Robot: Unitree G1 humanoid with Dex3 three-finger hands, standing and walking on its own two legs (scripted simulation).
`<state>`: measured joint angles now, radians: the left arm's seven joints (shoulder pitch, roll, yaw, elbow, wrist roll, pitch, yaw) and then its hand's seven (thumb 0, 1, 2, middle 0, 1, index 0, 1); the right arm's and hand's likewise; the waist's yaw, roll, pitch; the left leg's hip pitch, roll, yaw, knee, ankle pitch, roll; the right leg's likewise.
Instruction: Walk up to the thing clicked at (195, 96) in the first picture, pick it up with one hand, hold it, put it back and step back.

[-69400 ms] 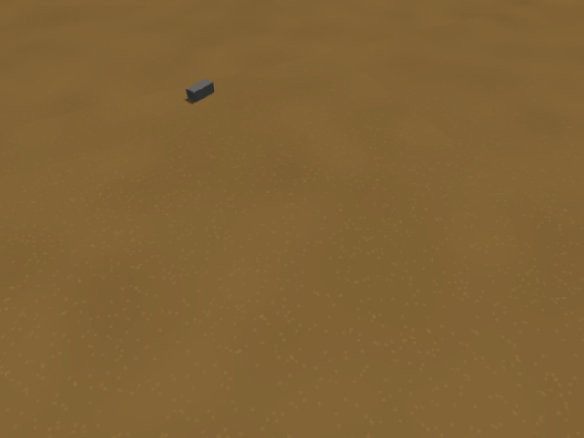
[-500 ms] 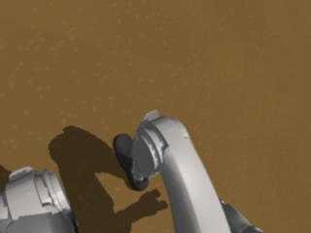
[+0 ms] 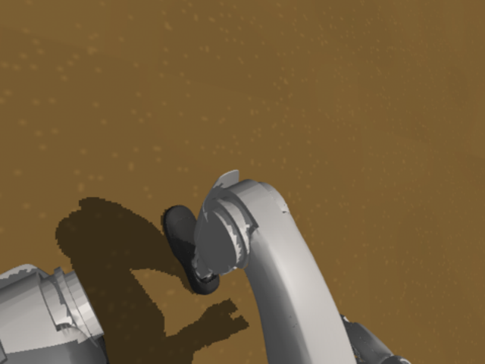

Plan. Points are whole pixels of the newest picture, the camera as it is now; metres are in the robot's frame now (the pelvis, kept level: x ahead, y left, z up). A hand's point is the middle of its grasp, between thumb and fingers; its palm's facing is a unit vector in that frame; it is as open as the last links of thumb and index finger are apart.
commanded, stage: rest palm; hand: left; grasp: from above
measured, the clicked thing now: out of the picture +0.56 +0.31 -0.30
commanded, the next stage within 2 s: close in 1.76 s
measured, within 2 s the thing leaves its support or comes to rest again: neither
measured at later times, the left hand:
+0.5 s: hand out of the picture +0.54 +0.28 -0.25, palm faces -0.44 -0.12 -0.89, open 11.5 cm
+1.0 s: hand out of the picture +0.54 +0.29 -0.25, palm faces -0.43 -0.12 -0.89, open 10.6 cm
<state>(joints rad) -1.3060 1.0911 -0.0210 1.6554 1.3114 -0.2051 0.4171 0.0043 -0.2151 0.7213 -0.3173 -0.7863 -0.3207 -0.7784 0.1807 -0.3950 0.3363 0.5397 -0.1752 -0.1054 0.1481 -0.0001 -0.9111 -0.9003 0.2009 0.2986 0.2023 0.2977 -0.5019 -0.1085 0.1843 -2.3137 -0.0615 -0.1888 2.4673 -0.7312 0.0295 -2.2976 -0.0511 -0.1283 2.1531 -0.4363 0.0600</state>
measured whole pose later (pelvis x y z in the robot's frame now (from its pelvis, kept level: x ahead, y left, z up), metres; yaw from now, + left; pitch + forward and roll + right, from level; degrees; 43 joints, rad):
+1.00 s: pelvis +0.00 +0.00 +0.00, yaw -1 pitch +32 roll -17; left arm -1.33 1.14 -0.02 1.65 1.29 -0.20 0.43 0.01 0.03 0.56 -0.46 -0.72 -0.48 -0.69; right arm 0.16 -0.41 0.38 0.50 -0.20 -0.11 0.16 0.00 -0.92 -0.90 0.20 0.30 0.20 0.30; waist -0.52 -0.13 0.24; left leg -2.31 -0.06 -0.21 2.47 -0.74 0.03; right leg -2.28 -0.05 -0.15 2.14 -0.44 0.06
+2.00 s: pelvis +0.00 +0.00 +0.00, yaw -2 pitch +32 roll -18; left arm -1.31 1.16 0.00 1.62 1.28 -0.19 0.41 0.00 0.06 0.52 -0.46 -0.69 -0.49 -0.66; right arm 0.15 -0.42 0.41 0.48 -0.21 -0.09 0.14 0.00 -0.91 -0.90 0.20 0.30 0.20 0.30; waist -0.51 -0.14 0.27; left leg -2.31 -0.06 -0.22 2.47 -0.73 0.03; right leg -2.27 -0.05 -0.16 2.13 -0.44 0.06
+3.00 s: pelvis +0.00 +0.00 +0.00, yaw -2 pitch +32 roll -18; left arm -1.31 1.16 0.00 1.62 1.28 -0.19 0.43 0.01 0.08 0.31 -0.59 -0.53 -0.62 -0.48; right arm 0.15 -0.42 0.42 0.47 -0.21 -0.09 0.13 0.00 -0.90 -0.90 0.20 0.30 0.20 0.30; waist -0.52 -0.13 0.27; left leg -2.31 -0.06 -0.22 2.47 -0.73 0.04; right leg -2.26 -0.05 -0.16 2.12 -0.43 0.06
